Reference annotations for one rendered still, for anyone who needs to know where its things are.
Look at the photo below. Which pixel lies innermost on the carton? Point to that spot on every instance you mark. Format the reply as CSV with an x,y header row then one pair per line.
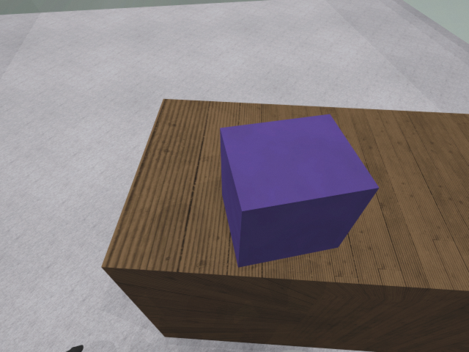
x,y
290,187

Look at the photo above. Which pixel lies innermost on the pedestal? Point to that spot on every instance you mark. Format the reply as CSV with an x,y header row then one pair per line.
x,y
398,282

